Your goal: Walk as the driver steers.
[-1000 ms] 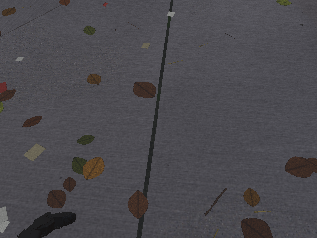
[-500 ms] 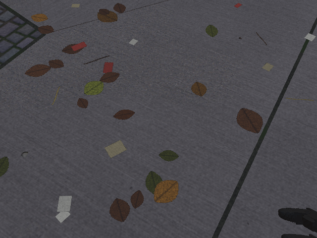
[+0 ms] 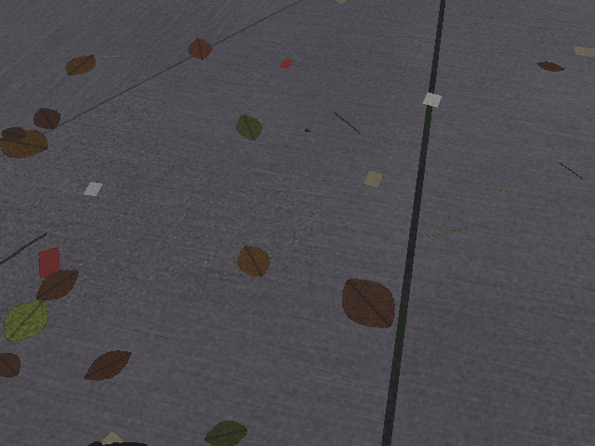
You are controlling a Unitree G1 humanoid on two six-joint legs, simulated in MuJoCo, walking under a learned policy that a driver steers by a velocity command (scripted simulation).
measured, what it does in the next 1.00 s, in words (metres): walks ahead: right foot, then left foot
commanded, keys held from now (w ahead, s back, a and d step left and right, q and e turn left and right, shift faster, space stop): w+e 0.08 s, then no key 0.92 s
